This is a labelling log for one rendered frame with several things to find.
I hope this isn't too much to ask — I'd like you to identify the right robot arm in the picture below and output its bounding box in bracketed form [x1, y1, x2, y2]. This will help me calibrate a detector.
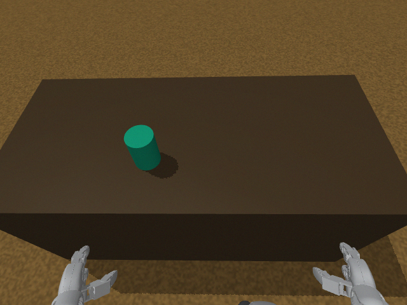
[350, 285, 389, 305]

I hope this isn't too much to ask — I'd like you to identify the left robot arm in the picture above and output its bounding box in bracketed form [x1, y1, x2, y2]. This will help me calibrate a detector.
[52, 290, 84, 305]

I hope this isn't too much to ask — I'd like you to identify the left robot hand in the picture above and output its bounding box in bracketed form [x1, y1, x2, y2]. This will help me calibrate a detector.
[58, 245, 118, 303]

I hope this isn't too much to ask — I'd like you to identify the can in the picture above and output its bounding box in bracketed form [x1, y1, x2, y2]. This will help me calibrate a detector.
[124, 125, 161, 170]

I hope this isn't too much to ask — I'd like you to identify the right robot hand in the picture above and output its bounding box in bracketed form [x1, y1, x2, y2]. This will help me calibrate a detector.
[313, 242, 376, 298]

